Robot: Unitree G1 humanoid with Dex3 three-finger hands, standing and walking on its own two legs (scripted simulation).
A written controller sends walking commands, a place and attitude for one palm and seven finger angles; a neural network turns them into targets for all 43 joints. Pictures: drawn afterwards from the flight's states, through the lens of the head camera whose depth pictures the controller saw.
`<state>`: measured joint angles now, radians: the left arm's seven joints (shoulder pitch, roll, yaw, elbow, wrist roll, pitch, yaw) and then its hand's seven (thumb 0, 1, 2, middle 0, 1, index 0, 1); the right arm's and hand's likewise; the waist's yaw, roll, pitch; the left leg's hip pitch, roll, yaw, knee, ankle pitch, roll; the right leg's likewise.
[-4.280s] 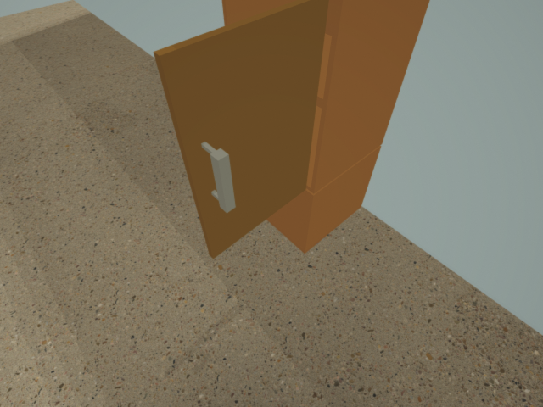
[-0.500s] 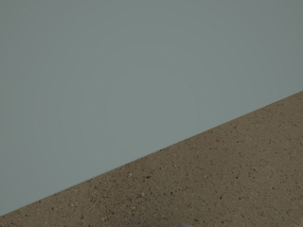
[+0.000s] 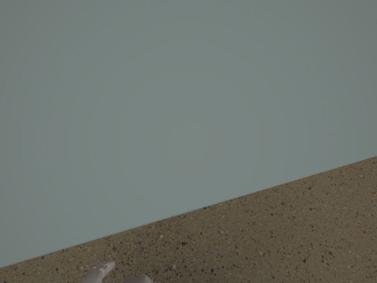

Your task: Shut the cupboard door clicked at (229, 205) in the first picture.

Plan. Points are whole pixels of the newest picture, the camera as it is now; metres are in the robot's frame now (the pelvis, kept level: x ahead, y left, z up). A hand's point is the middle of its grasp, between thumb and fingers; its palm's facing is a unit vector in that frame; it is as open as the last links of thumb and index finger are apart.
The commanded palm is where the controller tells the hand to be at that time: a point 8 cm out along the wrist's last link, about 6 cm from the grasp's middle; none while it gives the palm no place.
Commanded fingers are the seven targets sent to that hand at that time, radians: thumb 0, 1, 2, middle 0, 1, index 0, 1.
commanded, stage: turn to face it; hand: left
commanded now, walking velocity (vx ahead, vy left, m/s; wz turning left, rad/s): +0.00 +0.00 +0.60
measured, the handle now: out of the picture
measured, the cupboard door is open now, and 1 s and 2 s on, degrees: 91 91 91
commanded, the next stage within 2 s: none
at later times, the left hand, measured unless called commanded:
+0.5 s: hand out of the picture +0.06 +0.19 -0.14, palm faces +0.30 -0.89 -0.34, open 7.4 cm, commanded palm none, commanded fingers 0.00 0.90 0.90 -0.20 -0.30 -0.20 -0.30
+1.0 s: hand out of the picture +0.00 +0.19 -0.16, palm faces +0.61 -0.75 -0.26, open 7.4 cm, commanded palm none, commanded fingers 0.00 0.90 0.90 -0.20 -0.30 -0.20 -0.30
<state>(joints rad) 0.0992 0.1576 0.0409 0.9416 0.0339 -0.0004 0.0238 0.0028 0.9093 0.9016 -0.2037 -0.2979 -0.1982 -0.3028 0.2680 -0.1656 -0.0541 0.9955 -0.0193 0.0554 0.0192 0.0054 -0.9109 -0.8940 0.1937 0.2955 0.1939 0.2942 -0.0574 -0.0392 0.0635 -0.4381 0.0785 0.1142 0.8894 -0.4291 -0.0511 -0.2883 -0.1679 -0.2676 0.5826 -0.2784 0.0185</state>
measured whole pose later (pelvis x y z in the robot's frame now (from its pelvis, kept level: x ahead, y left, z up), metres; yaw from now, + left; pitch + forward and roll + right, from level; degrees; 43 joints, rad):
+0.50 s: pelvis +0.05 -0.04 +0.00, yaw +17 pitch +2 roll +2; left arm 0.19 0.21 0.05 0.89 0.03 0.01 0.03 0.00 0.91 0.90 -0.20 -0.30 -0.20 -0.30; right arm 0.13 -0.28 -0.09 0.92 -0.02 0.09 0.02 0.01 -0.91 -0.89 0.20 0.30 0.20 0.29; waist 0.00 0.05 0.10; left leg -0.52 -0.02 -0.03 1.10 -0.47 -0.05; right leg -0.29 -0.07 -0.12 0.60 -0.33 -0.03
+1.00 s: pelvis +0.07 -0.04 +0.00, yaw +37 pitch +2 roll +0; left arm 0.15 0.25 0.07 0.91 0.02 0.05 0.01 0.01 0.91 0.90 -0.20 -0.30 -0.20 -0.30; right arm 0.13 -0.22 -0.05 0.91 -0.02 0.04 0.01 0.00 -0.90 -0.89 0.20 0.30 0.20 0.30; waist 0.02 -0.03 0.12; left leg -0.26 0.00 0.00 0.52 -0.29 0.01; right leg -0.50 -0.10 -0.03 1.08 -0.44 0.10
